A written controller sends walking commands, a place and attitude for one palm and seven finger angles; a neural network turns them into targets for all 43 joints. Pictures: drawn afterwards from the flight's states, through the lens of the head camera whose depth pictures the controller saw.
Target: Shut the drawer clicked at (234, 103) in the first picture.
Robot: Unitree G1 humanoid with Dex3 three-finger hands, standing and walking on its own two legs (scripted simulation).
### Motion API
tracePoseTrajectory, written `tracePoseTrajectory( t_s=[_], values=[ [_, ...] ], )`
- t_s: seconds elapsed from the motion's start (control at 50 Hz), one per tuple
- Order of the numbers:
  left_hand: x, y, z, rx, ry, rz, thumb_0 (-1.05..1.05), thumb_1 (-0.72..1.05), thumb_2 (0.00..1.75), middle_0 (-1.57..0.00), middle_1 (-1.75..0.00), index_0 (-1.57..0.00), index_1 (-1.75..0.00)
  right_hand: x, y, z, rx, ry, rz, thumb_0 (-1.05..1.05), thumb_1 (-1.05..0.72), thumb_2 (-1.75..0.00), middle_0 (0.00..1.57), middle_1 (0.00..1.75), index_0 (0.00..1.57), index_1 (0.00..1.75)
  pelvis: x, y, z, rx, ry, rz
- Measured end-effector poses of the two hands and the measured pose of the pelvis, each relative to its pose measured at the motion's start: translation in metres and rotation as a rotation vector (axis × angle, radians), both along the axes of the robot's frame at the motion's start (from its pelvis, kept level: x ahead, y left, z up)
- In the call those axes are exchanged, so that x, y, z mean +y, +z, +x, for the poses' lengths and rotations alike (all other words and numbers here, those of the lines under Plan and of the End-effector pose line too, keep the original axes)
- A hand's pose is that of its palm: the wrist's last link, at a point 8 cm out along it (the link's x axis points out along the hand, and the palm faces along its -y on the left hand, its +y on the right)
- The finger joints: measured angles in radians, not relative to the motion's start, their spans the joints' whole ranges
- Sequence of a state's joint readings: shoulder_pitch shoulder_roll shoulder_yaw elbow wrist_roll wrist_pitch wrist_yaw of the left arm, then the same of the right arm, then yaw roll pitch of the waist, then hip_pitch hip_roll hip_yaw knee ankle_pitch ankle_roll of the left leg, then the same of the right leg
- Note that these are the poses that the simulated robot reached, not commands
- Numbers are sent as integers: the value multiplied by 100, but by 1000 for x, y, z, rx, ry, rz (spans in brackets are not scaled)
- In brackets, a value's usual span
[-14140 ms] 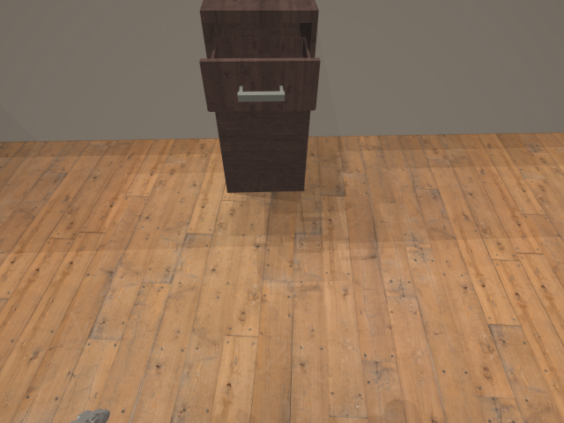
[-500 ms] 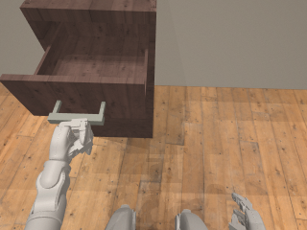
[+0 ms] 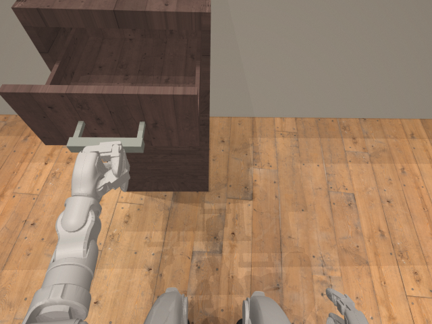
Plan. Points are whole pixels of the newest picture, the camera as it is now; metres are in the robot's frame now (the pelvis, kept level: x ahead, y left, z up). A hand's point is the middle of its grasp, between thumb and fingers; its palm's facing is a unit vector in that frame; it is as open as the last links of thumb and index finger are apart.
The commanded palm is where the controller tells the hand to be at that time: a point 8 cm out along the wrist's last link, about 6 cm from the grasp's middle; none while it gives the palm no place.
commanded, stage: push the drawer shut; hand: left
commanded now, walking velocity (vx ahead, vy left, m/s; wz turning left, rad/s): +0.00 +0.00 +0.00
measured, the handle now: (109, 135) +0.46 +0.22 +0.04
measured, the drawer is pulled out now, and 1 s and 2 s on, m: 0.19 0.05 0.00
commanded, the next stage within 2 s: pull the fist back off the drawer in 1.86 s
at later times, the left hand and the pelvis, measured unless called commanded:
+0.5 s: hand (131, 140) +0.45 +0.18 +0.04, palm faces +0.01 -1.00 -0.04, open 3.2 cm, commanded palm +0.43 +0.23 +0.04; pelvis +0.00 +0.00 -0.01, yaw -1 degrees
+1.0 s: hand (139, 115) +0.51 +0.17 +0.04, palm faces +0.02 -1.00 -0.05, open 3.3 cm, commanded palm +0.50 +0.22 +0.04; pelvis +0.00 +0.01 -0.01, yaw -2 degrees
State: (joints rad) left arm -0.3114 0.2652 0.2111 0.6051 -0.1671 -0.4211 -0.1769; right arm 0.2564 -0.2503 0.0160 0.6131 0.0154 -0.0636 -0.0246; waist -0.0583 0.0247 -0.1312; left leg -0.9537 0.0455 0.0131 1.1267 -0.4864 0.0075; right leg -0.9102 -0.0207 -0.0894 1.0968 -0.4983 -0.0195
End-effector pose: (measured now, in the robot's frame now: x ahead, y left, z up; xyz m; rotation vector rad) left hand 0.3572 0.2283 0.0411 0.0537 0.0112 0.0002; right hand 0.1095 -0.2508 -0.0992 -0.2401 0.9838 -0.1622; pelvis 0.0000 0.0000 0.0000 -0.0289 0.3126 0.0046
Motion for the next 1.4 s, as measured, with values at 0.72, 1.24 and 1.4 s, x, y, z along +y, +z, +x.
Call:
tracePoseTrajectory(
  t_s=[0.72,1.24,1.4],
  values=[
    [-1,0,97,8,19,-14,2,84,90,-140,-160,-140,-160,-3,-16,-82,269,-99,-16,1,-91,-89,20,30,21,30,6,-10,-3,79,-18,-11],
    [1,2,161,23,21,-13,3,83,89,-140,-160,-140,-160,-2,-14,-117,410,-161,-35,1,-91,-89,20,30,21,30,6,-17,3,148,-30,-29],
    [4,2,177,25,18,-23,3,81,88,-140,-160,-140,-160,1,-13,-128,448,-175,-45,1,-91,-89,20,30,21,30,9,-20,3,169,-32,-39]
  ],
)
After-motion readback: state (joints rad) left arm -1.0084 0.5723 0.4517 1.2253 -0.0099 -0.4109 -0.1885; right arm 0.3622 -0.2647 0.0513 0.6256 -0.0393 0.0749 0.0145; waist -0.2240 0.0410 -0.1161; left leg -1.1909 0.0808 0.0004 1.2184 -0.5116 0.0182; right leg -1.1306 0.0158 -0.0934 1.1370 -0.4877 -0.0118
